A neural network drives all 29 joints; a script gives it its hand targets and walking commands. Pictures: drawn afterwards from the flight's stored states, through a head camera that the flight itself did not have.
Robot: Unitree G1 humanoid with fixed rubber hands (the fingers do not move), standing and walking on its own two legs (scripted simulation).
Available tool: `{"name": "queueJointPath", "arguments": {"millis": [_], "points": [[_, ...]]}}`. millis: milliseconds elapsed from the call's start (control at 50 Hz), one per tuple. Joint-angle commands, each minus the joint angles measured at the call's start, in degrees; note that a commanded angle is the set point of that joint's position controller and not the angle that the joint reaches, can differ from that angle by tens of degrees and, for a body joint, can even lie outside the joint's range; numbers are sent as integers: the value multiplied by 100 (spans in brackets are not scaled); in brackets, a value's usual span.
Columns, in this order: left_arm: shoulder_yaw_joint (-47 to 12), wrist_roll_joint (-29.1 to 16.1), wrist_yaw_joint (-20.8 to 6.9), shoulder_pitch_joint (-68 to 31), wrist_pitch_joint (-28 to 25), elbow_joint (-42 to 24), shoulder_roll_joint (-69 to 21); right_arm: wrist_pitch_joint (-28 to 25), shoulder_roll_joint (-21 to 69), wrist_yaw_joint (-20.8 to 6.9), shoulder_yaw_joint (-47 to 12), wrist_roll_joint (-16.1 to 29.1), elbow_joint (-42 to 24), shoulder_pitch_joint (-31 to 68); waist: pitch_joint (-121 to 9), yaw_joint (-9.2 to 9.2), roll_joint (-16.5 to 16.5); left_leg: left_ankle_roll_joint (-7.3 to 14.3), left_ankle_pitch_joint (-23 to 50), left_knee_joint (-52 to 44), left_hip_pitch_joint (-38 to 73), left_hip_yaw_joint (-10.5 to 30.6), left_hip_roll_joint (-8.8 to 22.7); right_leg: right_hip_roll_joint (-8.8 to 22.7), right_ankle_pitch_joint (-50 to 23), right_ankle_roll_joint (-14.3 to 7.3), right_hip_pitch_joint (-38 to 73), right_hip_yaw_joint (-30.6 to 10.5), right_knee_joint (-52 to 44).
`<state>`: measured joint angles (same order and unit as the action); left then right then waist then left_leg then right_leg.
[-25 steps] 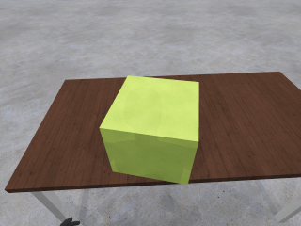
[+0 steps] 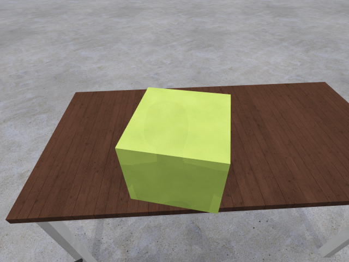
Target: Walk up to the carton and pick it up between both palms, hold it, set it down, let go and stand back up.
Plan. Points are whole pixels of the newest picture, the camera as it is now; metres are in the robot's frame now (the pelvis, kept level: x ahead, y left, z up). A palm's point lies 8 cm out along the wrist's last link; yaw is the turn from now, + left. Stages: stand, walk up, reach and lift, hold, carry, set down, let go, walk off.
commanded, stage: stand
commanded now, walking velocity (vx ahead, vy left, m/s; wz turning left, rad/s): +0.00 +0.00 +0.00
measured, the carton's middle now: (180, 146) +0.47 +0.00 +0.00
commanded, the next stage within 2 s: none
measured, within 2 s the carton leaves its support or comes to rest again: neither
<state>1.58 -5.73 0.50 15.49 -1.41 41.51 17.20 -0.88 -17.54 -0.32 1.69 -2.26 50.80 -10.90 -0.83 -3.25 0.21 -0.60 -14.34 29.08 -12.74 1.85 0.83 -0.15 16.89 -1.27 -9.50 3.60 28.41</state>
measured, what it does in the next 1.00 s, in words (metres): stands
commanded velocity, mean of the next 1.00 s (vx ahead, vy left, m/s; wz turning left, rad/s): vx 0.00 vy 0.00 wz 0.00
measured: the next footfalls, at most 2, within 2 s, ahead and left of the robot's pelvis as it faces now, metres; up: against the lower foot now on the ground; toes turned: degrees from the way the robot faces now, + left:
none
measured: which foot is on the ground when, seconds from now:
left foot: down 0.00-1.00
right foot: down 0.00-1.00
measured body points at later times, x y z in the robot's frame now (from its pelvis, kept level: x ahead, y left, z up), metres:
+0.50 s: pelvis +0.00 +0.00 +0.00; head -0.02 +0.00 +0.45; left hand +0.12 +0.27 -0.10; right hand +0.09 -0.29 -0.12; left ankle +0.02 +0.13 -0.74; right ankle -0.01 -0.10 -0.74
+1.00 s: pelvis +0.00 +0.00 +0.00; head -0.02 +0.00 +0.45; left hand +0.12 +0.27 -0.11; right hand +0.08 -0.29 -0.12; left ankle +0.02 +0.13 -0.74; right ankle -0.01 -0.10 -0.74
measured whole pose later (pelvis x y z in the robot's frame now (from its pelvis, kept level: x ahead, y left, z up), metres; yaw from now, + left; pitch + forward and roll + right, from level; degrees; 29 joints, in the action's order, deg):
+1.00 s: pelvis +0.00 +0.00 +0.00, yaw +0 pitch -2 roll +0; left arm 1.6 -5.7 0.7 15.5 -1.7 44.5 17.2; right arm -0.7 -17.7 -0.3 1.7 -1.9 54.3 -10.9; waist -0.5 -3.2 -0.1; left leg -0.6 -14.1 29.1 -12.7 1.9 0.8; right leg -0.2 16.7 -1.3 -9.5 3.6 28.4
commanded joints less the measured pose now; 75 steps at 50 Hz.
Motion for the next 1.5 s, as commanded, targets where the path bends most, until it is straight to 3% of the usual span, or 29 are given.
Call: {"name": "queueJointPath", "arguments": {"millis": [0,20,60,80,200,260,300,320,360,380,420,460,520,540,640,660,680,740,840,880,900,920,980,1040,1100,1180,1340,1400,1480], "points": [[351,789,62,-309,-269,154,1373,-115,-1308,41,188,47,-239,585,-17,296,-605,278,1243,-842,127,492,639,655,-1226,-203,38,-779,-703],[392,870,54,-381,-241,211,1518,-179,-1453,68,261,83,-229,300,379,166,-183,319,1023,-662,46,477,625,642,-1148,-272,-115,-915,-852],[449,813,69,-210,-216,220,1554,-132,-1444,82,254,72,-111,281,-224,309,-783,335,1401,-588,204,402,652,682,-1603,-228,459,-882,-640],[378,793,44,-170,-279,279,1447,-149,-1427,90,250,105,-117,311,-18,273,-372,305,1343,-604,226,440,617,723,-1551,-178,248,-852,-726],[355,848,46,-355,-228,308,1490,-141,-1367,46,225,76,-103,230,446,62,-182,333,729,-810,-91,444,550,720,-1298,-231,79,-867,-896],[344,746,53,-360,-262,309,1335,-140,-1565,15,284,93,26,369,150,315,-717,281,1489,-623,160,320,539,720,-1773,-244,160,-888,-707],[405,841,75,-625,-253,207,1528,-137,-1428,20,253,83,-31,451,-177,267,-266,297,1479,-637,147,410,542,721,-1786,-243,420,-705,-603],[400,798,86,-397,-280,167,1448,-131,-1532,23,272,113,-80,586,28,411,-552,350,1332,-575,65,396,581,712,-1695,-269,282,-904,-728],[346,899,89,-513,-226,322,1499,-108,-1238,3,221,75,-70,278,151,39,-159,266,1126,-670,232,271,600,731,-1687,-238,61,-873,-705],[376,750,33,-207,-190,336,1366,-119,-1347,-7,188,85,32,339,10,350,-417,339,1135,-756,206,362,623,712,-1569,-251,212,-854,-692],[324,756,17,-518,-225,330,1298,-139,-1567,52,266,98,63,279,377,153,-829,387,969,-837,-123,413,626,745,-1436,-213,55,-972,-853],[366,820,38,-524,-244,264,1439,-51,-1381,56,211,117,26,525,197,209,-127,374,831,-784,80,602,671,648,-1232,-181,22,-715,-892],[344,883,80,-704,-242,283,1397,-106,-1416,28,215,86,50,232,176,62,-769,280,658,-862,-52,411,562,676,-1264,-183,137,-854,-750],[377,804,63,-452,-241,330,1353,-102,-1434,7,263,109,-1,451,103,267,-393,303,750,-876,40,424,576,629,-1314,-186,96,-705,-652],[329,827,67,-546,-213,372,1518,-116,-1289,57,208,43,-61,472,151,79,-242,345,1454,-609,346,343,592,736,-1548,-173,-31,-863,-775],[264,770,50,-481,-228,350,1284,-67,-1433,25,232,133,-54,663,304,326,-128,323,1301,-683,27,413,598,671,-1648,-181,52,-784,-886],[290,797,77,-488,-181,415,1232,-93,-1419,49,274,113,64,421,-40,267,-717,278,1440,-695,233,345,552,778,-1607,-226,407,-857,-857],[277,745,74,-529,-278,343,1303,-101,-1317,26,224,110,63,427,104,179,12,319,1141,-777,286,442,636,764,-1512,-169,18,-826,-907],[335,834,105,-500,-290,408,1449,-85,-1337,43,211,80,160,314,487,161,-571,311,1533,-683,40,341,562,868,-1957,-247,18,-1028,-795],[274,720,93,-270,-241,375,1367,-102,-1460,56,258,108,162,292,237,216,-559,291,1239,-695,262,332,576,751,-1822,-166,30,-896,-894],[274,772,110,-273,-215,509,1412,-47,-1394,89,232,118,197,445,203,222,-95,290,1311,-562,375,402,575,725,-1421,-206,-187,-865,-938],[324,796,63,-604,-221,454,1383,-103,-1442,70,237,142,227,170,77,0,-123,293,1069,-659,366,318,605,786,-1228,-205,-37,-942,-989],[262,761,79,-330,-213,530,1170,-103,-1464,45,153,19,188,572,278,374,-785,363,1064,-797,72,496,675,734,-1287,-218,139,-885,-855],[358,732,93,-241,-250,597,1472,-112,-1369,22,199,119,162,368,119,115,-97,300,905,-887,243,467,637,682,-1389,-178,170,-887,-900],[323,701,51,-415,-255,634,1373,-140,-1563,32,247,71,398,157,514,204,-592,348,1414,-767,121,386,607,794,-1447,-215,-29,-925,-902],[363,716,38,-566,-177,669,1411,-127,-1424,38,229,164,303,282,13,120,-102,335,1396,-869,250,524,631,789,-1683,-268,373,-786,-686],[227,748,45,-519,-155,683,1175,-111,-1535,64,225,112,333,650,190,368,-604,327,1207,-814,228,417,662,725,-1459,-231,192,-806,-899],[202,790,46,-521,-253,676,1239,-109,-1331,15,188,91,387,620,349,281,98,298,1146,-973,208,517,600,683,-1098,-161,-46,-737,-946],[266,724,18,-454,-211,679,1225,-96,-1421,9,243,121,466,321,258,221,-494,315,705,-973,49,492,537,731,-1023,-153,206,-829,-959]]}}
